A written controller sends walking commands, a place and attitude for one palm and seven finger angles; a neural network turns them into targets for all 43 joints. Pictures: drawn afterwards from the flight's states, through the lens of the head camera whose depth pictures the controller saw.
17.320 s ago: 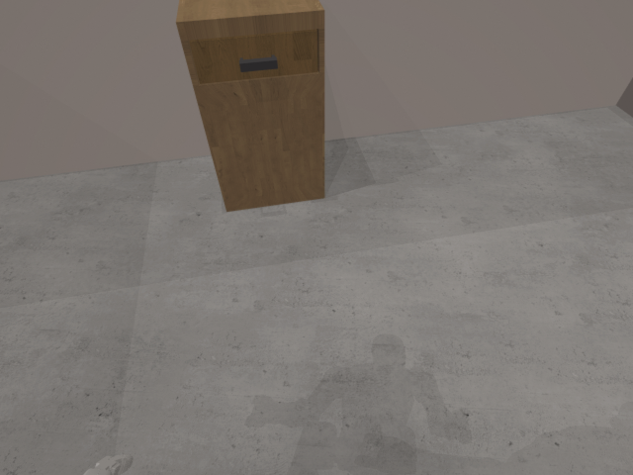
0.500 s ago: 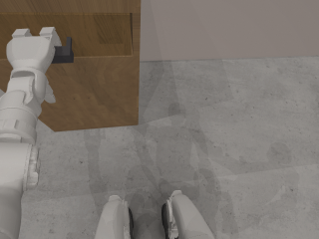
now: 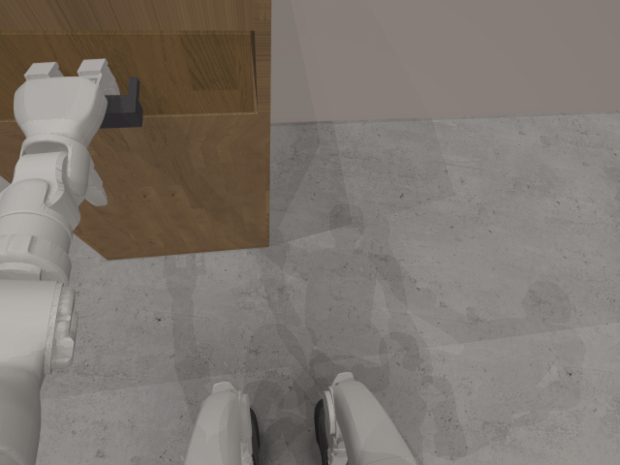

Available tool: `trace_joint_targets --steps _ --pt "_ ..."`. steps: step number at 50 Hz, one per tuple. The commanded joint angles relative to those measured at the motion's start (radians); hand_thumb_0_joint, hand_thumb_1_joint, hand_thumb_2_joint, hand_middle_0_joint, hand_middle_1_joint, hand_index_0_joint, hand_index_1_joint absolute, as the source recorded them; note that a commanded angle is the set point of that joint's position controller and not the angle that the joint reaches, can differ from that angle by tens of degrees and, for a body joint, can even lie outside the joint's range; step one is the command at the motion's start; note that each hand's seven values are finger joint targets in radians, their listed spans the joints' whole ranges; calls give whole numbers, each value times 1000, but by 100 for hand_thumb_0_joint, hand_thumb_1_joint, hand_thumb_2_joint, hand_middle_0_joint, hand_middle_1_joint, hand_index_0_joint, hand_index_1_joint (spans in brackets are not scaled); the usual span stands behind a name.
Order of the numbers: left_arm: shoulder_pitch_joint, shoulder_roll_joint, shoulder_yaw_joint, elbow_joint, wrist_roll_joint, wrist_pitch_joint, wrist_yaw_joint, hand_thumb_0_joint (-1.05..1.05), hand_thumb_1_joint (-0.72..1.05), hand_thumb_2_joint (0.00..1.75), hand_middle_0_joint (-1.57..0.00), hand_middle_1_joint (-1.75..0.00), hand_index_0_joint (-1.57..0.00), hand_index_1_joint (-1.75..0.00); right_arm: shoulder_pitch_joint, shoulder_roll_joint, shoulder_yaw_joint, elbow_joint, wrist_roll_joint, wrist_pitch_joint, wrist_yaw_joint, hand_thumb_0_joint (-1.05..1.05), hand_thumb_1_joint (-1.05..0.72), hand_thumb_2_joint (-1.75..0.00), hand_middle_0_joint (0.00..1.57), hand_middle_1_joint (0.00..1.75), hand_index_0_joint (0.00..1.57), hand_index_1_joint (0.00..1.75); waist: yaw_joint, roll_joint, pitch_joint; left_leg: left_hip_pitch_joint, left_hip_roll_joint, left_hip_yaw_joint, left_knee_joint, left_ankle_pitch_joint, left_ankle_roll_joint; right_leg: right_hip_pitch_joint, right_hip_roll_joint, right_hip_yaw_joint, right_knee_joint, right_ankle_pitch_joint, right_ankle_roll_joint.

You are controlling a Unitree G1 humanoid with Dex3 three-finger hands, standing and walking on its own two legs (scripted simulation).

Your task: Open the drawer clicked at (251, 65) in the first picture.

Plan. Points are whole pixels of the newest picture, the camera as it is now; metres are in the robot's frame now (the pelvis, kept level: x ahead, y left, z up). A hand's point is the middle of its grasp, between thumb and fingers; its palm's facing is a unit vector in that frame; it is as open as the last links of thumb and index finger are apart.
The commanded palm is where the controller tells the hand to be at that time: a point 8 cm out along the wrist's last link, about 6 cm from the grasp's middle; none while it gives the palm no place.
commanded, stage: close the thumb around the handle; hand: left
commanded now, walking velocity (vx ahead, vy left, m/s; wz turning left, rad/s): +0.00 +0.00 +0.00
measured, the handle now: (89, 98) +0.58 +0.24 +0.02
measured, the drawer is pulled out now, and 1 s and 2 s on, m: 0.00 0.00 0.08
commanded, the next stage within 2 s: pull the drawer open in 0.72 s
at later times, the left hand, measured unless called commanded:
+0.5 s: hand (86, 136) +0.54 +0.24 +0.01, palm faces -0.04 -0.04 -1.00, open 8.1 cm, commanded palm +0.53 +0.23 +0.05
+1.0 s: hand (87, 139) +0.54 +0.24 +0.00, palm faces -0.07 -0.02 -1.00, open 6.1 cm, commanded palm +0.52 +0.22 +0.05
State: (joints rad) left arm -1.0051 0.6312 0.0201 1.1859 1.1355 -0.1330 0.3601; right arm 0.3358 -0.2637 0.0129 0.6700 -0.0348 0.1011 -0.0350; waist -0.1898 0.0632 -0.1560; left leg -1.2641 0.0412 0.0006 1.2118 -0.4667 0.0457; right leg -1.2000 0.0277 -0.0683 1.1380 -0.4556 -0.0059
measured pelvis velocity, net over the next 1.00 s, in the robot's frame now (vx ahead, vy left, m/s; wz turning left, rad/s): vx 0.01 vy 0.00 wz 0.00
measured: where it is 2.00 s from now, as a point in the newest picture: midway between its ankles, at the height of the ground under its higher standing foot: (290, 463)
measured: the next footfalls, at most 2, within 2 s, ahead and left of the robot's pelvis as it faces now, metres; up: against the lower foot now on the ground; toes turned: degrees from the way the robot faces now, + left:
none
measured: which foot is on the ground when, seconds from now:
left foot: down 0.00-1.00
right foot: down 0.00-1.00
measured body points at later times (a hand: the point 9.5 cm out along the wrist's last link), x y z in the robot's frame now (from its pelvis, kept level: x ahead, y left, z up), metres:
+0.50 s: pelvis +0.00 +0.00 +0.00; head +0.17 +0.02 +0.42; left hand +0.53 +0.24 +0.06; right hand -0.01 -0.27 -0.11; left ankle +0.04 +0.09 -0.63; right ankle +0.03 -0.12 -0.63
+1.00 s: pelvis +0.01 +0.00 +0.01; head +0.18 +0.02 +0.43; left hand +0.53 +0.24 +0.06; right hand +0.00 -0.27 -0.11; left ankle +0.04 +0.09 -0.63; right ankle +0.03 -0.12 -0.63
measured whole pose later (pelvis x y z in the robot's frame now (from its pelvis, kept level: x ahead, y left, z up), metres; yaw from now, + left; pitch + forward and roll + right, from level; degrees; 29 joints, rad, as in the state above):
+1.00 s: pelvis +0.01 +0.00 +0.01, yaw +0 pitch +29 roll -4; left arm -0.95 0.62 0.01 1.16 1.12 -0.12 0.36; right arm 0.35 -0.26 0.00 0.69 -0.04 0.11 -0.03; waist -0.18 0.07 -0.16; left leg -1.22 0.04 0.01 1.18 -0.48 0.04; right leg -1.16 0.03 -0.06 1.11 -0.46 -0.01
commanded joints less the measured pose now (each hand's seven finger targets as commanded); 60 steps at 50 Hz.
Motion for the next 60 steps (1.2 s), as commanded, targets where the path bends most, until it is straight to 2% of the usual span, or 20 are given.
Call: trace_joint_targets --steps 1,4,6,12,16,17,19,20,26,27,32,33,34,41,50,52,54,56,58,60 --pt "-405 298 48 -113 -4 55 7 0 -50 30 -30 -120 -30 -120 208 -190 -70 -25 3 -4 -16 0 -90 -90 20 30 20 30 -33 83 -459 409 -37 -48 -141 203 15 180 38 16 -165 139 -20" --pt "-409 311 59 -127 -5 50 4 0 -33 37 -31 -122 -31 -122 215 -188 -70 -23 2 -3 -16 0 -90 -90 20 30 20 30 -27 78 -498 415 -38 -47 -135 225 17 204 38 20 -161 159 -20" --pt "-387 309 56 -107 -8 52 1 0 -22 42 -32 -123 -32 -123 209 -188 -69 -23 3 -1 -14 0 -90 -90 20 30 20 30 -28 70 -468 395 -39 -40 -137 200 18 205 39 21 -170 144 -19" --pt "-351 336 82 -141 -14 31 -2 0 12 56 -34 -127 -34 -127 205 -189 -68 -28 2 0 -14 0 -90 -90 20 30 20 30 -3 92 -481 410 -39 -41 -146 225 14 227 39 21 -167 165 -21" --pt "-347 278 54 -139 -13 26 6 0 34 66 -36 -129 -36 -129 205 -186 -76 -24 1 -1 -10 0 -90 -90 20 30 20 30 -14 100 -477 450 -34 -50 -145 241 10 185 41 13 -165 158 -23" --pt "-348 316 81 -144 -11 25 11 0 40 68 -36 -130 -36 -130 206 -191 -75 -20 -1 0 -10 0 -90 -90 20 30 20 30 -8 85 -475 440 -32 -49 -145 233 11 191 41 15 -165 154 -21" --pt "-353 285 64 -142 -12 26 14 0 51 73 -37 -131 -37 -131 207 -186 -78 -19 -1 -1 -9 0 -90 -90 20 30 20 30 -15 77 -489 450 -33 -48 -144 253 12 198 41 15 -165 171 -21" --pt "-335 319 87 -147 -9 24 16 0 56 76 -38 -131 -38 -131 211 -192 -76 -20 -2 0 -8 0 -90 -90 20 30 20 30 2 85 -504 447 -35 -48 -143 261 10 213 41 15 -159 180 -22" --pt "-355 277 52 -115 0 47 28 0 90 90 -40 -135 -40 -135 209 -193 -79 -11 -1 5 -6 0 -90 -90 20 30 20 30 -17 87 -463 462 -32 -55 -149 253 6 165 41 8 -164 160 -23" --pt "-377 262 40 -120 -2 51 31 0 90 90 -40 -135 -40 -135 213 -192 -80 -10 -1 5 -7 0 -90 -90 20 30 20 30 -30 85 -461 468 -30 -56 -151 257 7 165 41 7 -167 164 -22" --pt "-402 300 68 -156 -5 53 34 0 90 90 -40 -135 -40 -135 215 -194 -80 -11 -4 6 -8 0 -90 -90 20 30 20 30 -17 105 -517 502 -31 -61 -150 283 6 185 41 8 -163 179 -23" --pt "-390 277 55 -154 -13 52 29 0 90 90 -40 -135 -40 -135 212 -191 -81 -13 -5 6 -9 0 -90 -90 20 30 20 30 -22 100 -524 507 -31 -62 -151 285 6 191 42 9 -165 181 -23" --pt "-400 258 46 -150 -22 50 23 0 90 90 -40 -135 -40 -135 213 -187 -83 -10 -4 5 -9 0 -90 -90 20 30 20 30 -34 86 -514 511 -29 -64 -149 293 8 184 41 8 -168 186 -21" --pt "-373 264 48 -131 -26 30 12 0 90 90 -40 -135 -40 -135 207 -187 -77 -12 -2 -3 -14 0 -90 -90 20 30 20 30 -29 81 -470 470 -31 -57 -150 256 11 184 41 12 -172 169 -21" --pt "-231 185 36 -198 -30 13 17 0 90 90 -40 -135 -40 -135 200 -176 -93 -15 -5 4 -1 0 -90 -90 20 30 20 30 17 94 -524 545 -24 -52 -159 351 1 226 43 8 -168 238 -26" --pt "-145 174 49 -222 -33 12 19 0 90 90 -40 -135 -40 -135 196 -173 -96 -19 -7 10 4 0 -90 -90 20 30 20 30 47 94 -552 579 -23 -46 -166 405 -2 266 46 7 -168 282 -29" --pt "-84 140 44 -233 -48 10 18 0 90 90 -40 -135 -40 -135 190 -168 -101 -18 -5 14 11 0 -90 -90 20 30 20 30 55 71 -545 588 -23 -38 -172 437 -2 298 47 9 -174 320 -28" --pt "-4 184 89 -258 -54 5 22 0 90 90 -40 -135 -40 -135 183 -171 -100 -22 -5 22 11 0 -90 -90 20 30 20 30 86 43 -539 563 -27 -23 -182 439 1 363 46 15 -180 358 -27" --pt "41 137 64 -277 -53 4 29 0 90 90 -40 -135 -40 -135 170 -165 -106 -24 -3 27 11 0 -90 -90 20 30 20 30 85 26 -514 565 -27 -16 -195 448 1 378 46 16 -191 378 -26" --pt "64 133 69 -278 -52 2 41 0 90 90 -40 -135 -40 -135 163 -166 -108 -19 -2 32 12 0 -90 -90 20 30 20 30 87 4 -485 558 -27 -13 -202 454 1 387 44 19 -195 392 -26"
